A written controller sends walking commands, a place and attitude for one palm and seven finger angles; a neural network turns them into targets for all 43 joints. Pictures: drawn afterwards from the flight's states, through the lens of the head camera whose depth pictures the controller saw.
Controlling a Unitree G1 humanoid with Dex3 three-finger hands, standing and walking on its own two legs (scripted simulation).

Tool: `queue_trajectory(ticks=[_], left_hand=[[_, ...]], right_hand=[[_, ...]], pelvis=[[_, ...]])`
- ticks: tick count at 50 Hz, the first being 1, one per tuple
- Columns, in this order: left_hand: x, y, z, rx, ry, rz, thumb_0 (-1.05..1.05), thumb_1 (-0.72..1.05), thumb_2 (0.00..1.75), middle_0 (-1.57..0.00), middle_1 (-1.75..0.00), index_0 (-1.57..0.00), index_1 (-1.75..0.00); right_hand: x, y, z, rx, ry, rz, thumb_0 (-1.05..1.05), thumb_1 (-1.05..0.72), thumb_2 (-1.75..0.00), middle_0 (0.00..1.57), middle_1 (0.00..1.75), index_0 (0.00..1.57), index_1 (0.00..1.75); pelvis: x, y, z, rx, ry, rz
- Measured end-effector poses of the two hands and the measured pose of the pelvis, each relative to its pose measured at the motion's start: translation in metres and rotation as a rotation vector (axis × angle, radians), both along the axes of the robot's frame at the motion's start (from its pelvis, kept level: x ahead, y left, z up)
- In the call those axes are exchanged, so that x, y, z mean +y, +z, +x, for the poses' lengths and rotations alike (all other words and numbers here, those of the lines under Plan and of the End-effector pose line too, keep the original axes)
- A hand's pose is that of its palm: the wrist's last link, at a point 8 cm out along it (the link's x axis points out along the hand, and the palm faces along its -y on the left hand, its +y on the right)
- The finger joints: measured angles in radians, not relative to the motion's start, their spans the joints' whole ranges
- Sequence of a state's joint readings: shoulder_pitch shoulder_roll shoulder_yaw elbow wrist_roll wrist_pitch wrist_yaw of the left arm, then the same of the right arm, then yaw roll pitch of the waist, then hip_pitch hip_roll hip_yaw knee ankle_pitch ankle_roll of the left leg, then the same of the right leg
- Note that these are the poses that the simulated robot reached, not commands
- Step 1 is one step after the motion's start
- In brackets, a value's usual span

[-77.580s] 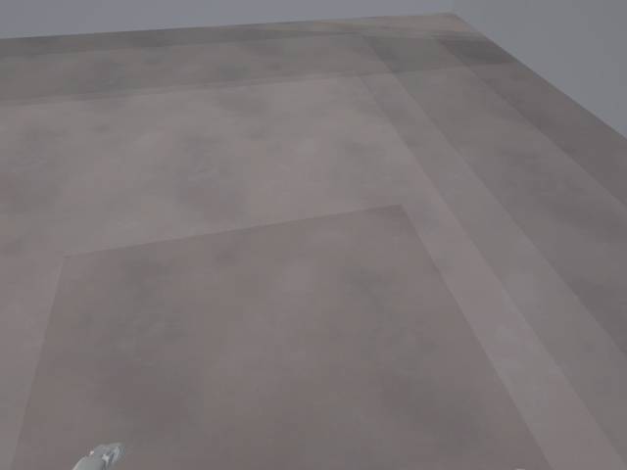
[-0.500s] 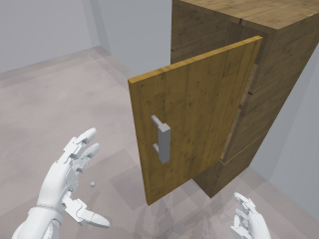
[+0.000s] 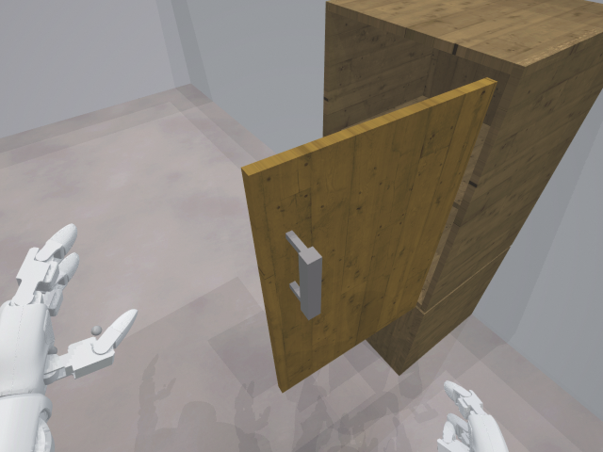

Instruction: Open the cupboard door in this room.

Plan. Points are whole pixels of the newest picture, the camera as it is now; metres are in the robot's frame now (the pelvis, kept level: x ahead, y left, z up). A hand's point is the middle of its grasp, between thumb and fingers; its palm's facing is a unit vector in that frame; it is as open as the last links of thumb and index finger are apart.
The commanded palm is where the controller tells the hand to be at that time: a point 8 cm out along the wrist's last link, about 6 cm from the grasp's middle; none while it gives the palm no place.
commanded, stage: draw the hand back to the body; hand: left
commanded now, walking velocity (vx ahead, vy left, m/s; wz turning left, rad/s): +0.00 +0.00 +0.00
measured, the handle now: (302, 275) +0.33 +0.04 +0.08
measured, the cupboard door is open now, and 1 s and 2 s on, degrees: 86 86 86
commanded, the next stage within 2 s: step back with the hand held close in 0.54 s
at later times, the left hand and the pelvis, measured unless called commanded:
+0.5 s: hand (84, 330) +0.19 +0.25 +0.15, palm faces +0.45 -0.80 -0.39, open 7.5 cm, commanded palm +0.14 +0.28 +0.17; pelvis +0.00 -0.02 +0.00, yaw +0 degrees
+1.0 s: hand (77, 344) +0.18 +0.25 +0.14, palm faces +0.33 -0.80 -0.49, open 7.4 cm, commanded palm +0.11 +0.30 +0.18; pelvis -0.03 +0.00 +0.00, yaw -1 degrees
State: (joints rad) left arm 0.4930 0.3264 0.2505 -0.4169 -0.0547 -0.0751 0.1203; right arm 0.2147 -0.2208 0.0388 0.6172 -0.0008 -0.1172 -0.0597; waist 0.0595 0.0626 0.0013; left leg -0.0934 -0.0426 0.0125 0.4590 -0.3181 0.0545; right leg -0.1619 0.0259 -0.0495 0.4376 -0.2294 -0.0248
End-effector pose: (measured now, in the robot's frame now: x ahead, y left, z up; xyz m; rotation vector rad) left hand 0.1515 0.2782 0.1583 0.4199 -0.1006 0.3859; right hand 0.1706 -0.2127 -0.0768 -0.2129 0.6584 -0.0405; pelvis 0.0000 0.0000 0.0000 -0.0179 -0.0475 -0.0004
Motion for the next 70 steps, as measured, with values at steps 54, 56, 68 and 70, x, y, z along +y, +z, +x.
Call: queue_trajectory(ticks=[54,56,68,70], left_hand=[[0.019,0.013,-0.025,-0.020,-0.065,0.167,0.02,0.89,0.90,-0.22,-0.30,-0.21,-0.31],[0.022,0.019,-0.034,-0.056,-0.061,0.189,0.02,0.88,0.90,-0.22,-0.30,-0.21,-0.31],[0.025,0.010,-0.081,-0.122,0.040,0.166,0.01,0.89,0.90,-0.21,-0.30,-0.21,-0.31],[0.022,0.007,-0.087,-0.124,0.026,0.145,0.01,0.89,0.90,-0.21,-0.30,-0.21,-0.31]], right_hand=[[-0.039,0.004,-0.067,0.106,-0.179,-0.090,0.01,-0.91,-0.90,0.20,0.30,0.20,0.30],[-0.036,0.005,-0.073,0.096,-0.173,-0.095,0.01,-0.91,-0.90,0.20,0.30,0.20,0.30],[-0.017,-0.014,-0.105,0.075,-0.103,-0.054,0.01,-0.91,-0.90,0.21,0.30,0.20,0.30],[-0.018,-0.016,-0.114,0.091,-0.099,-0.053,0.01,-0.91,-0.90,0.21,0.30,0.20,0.30]], pelvis=[[0.004,-0.003,-0.045,0.052,-0.025,0.013],[0.006,-0.005,-0.052,0.048,-0.027,0.016],[0.004,-0.017,-0.090,0.042,0.000,0.007],[0.003,-0.017,-0.098,0.045,0.011,0.001]])
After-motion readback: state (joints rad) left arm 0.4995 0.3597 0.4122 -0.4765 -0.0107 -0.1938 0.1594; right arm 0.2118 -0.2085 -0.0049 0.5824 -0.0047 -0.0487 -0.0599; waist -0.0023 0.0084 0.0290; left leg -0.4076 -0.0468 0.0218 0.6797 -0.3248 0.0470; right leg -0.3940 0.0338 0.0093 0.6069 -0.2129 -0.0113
